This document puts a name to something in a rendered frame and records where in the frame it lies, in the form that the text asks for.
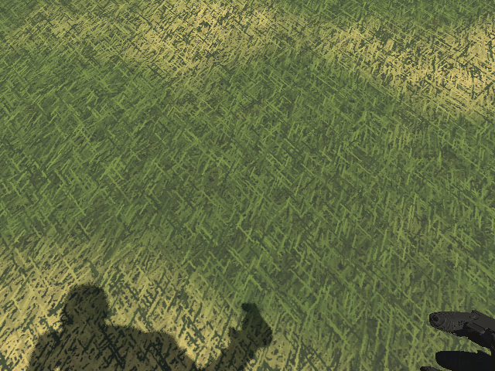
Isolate right robot hand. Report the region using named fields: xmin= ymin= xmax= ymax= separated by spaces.
xmin=420 ymin=310 xmax=495 ymax=371

